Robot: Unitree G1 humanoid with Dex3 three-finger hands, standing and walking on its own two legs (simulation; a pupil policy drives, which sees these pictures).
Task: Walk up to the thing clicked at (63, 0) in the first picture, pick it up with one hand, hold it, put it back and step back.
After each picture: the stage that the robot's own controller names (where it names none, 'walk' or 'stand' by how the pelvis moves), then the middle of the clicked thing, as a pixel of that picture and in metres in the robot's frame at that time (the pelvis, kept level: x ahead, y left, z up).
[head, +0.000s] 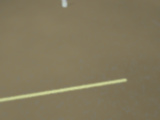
stand; (64, 2) +2.26 +0.24 -0.72
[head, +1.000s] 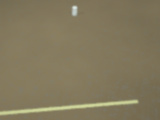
walk; (74, 11) +2.12 +0.07 -0.70
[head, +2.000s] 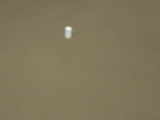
walk; (68, 32) +1.46 +0.08 -0.71
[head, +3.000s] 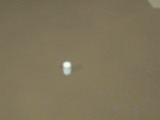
walk; (67, 68) +0.95 +0.11 -0.71
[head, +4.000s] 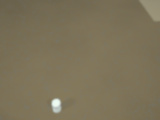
walk; (56, 106) +0.56 +0.16 -0.72
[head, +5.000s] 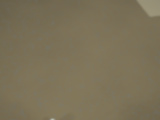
stand; out of the picture +0.37 +0.19 -0.70
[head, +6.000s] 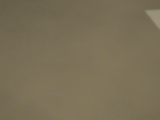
stand; out of the picture +0.33 +0.18 -0.72
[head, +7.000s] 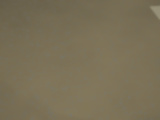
stand; out of the picture +0.34 +0.17 -0.72
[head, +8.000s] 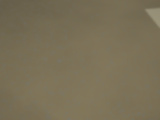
stand; out of the picture +0.34 +0.18 -0.73
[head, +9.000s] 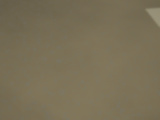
stand; out of the picture +0.33 +0.19 -0.73
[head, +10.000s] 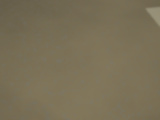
go down; out of the picture +0.33 +0.19 -0.73
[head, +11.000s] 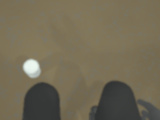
go down; (32, 69) +0.41 +0.20 -0.36
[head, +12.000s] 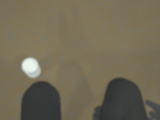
go down; (32, 68) +0.41 +0.21 -0.31
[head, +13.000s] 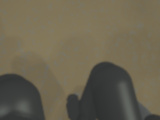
close in; out of the picture +0.41 +0.24 -0.23
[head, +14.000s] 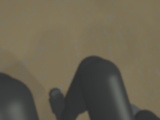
close; out of the picture +0.41 +0.26 -0.22
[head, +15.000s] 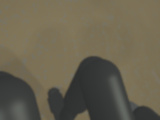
lift; out of the picture +0.40 +0.26 -0.23
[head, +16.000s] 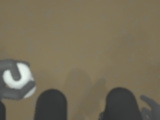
lift; (21, 81) +0.32 +0.21 -0.06
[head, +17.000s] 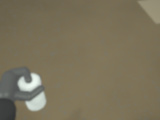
hold; (33, 92) +0.32 +0.17 +0.01
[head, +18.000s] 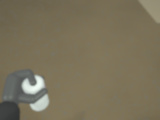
hold; (36, 93) +0.32 +0.17 +0.00
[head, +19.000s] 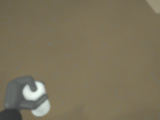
crouch; (37, 99) +0.31 +0.16 -0.04
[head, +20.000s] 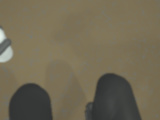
lower; out of the picture +0.46 +0.23 -0.10
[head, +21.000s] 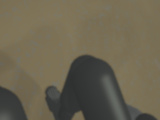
lower; out of the picture +0.43 +0.27 -0.23
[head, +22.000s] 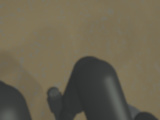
lower; out of the picture +0.42 +0.27 -0.23
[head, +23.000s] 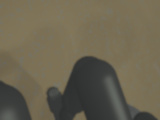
lower; out of the picture +0.42 +0.27 -0.23
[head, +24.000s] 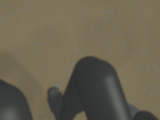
lower; out of the picture +0.42 +0.27 -0.23
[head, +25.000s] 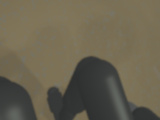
open; out of the picture +0.41 +0.25 -0.23
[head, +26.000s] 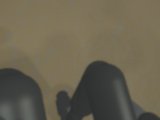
stand; out of the picture +0.41 +0.25 -0.24
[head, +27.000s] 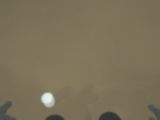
stand; (48, 100) +0.39 +0.19 -0.55
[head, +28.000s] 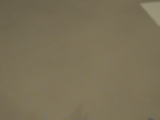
stand; out of the picture +0.35 +0.18 -0.67
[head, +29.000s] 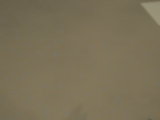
stand; out of the picture +0.36 +0.18 -0.67
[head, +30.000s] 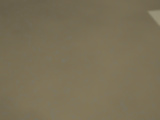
stand; out of the picture +0.38 +0.17 -0.72
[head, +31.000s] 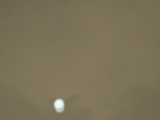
walk; (59, 106) +0.43 +0.14 -0.71
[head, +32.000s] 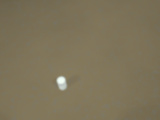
walk; (62, 83) +0.66 +0.21 -0.70
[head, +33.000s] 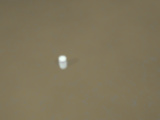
stand; (62, 62) +0.96 +0.19 -0.70
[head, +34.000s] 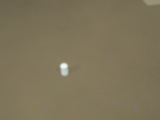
stand; (64, 69) +0.97 +0.18 -0.72
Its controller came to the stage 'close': yes
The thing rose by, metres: 0.71
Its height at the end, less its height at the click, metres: +0.00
